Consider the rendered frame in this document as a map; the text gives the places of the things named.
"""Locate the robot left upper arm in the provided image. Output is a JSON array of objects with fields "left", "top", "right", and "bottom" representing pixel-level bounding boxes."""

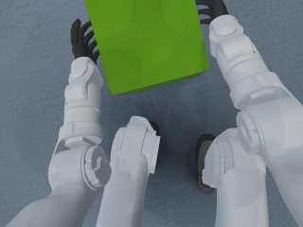
[{"left": 6, "top": 144, "right": 112, "bottom": 227}]

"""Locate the robot foot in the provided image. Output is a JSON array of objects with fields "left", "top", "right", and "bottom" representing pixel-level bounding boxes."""
[
  {"left": 196, "top": 134, "right": 216, "bottom": 194},
  {"left": 149, "top": 121, "right": 159, "bottom": 136}
]

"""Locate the robot right forearm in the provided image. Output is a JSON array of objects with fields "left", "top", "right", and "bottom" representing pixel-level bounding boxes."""
[{"left": 208, "top": 14, "right": 303, "bottom": 110}]

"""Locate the robot right upper arm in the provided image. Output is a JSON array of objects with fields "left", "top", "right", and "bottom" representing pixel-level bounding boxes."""
[{"left": 236, "top": 96, "right": 303, "bottom": 227}]

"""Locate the robot left forearm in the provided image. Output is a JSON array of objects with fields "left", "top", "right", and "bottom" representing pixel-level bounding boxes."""
[{"left": 47, "top": 57, "right": 103, "bottom": 180}]

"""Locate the carton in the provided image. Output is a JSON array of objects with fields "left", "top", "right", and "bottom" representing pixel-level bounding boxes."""
[{"left": 84, "top": 0, "right": 210, "bottom": 96}]

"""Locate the left robot hand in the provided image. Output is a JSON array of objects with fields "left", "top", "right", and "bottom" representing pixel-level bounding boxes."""
[{"left": 70, "top": 18, "right": 100, "bottom": 65}]

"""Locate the left robot foot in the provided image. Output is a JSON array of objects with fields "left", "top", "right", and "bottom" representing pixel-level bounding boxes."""
[{"left": 149, "top": 121, "right": 159, "bottom": 136}]

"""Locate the right robot foot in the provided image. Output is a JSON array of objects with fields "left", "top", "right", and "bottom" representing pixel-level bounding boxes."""
[{"left": 196, "top": 134, "right": 216, "bottom": 194}]

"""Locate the right robot hand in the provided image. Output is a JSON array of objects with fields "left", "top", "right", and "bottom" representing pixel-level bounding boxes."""
[{"left": 195, "top": 0, "right": 229, "bottom": 25}]

